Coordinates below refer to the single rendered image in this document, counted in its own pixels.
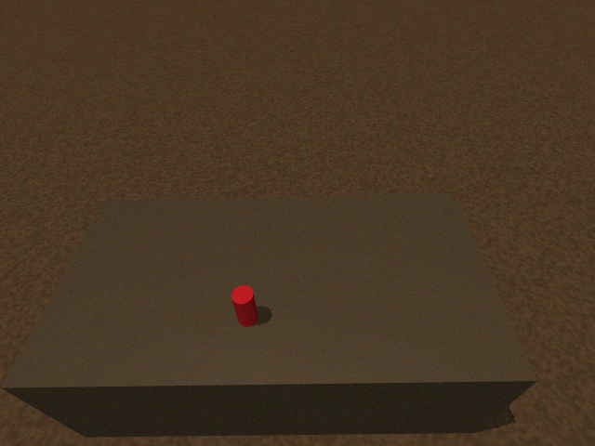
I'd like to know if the can can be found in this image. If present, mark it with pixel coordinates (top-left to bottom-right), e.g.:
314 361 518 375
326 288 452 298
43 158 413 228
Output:
231 285 258 327

